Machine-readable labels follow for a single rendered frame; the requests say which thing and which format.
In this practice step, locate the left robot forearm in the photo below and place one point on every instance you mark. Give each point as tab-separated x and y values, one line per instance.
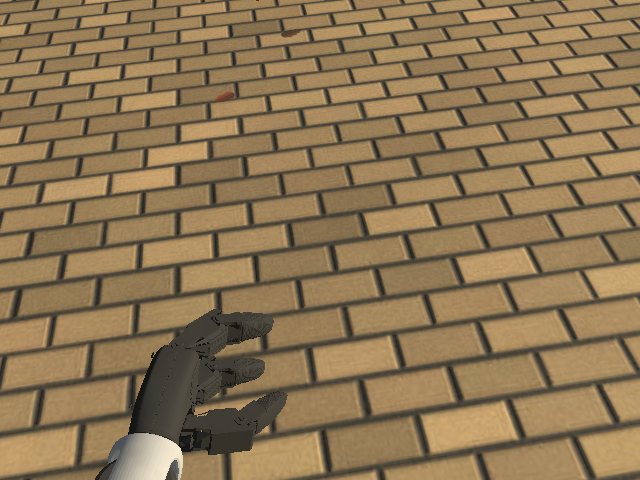
143	456

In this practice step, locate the left robot hand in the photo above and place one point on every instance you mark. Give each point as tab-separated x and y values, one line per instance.
176	380

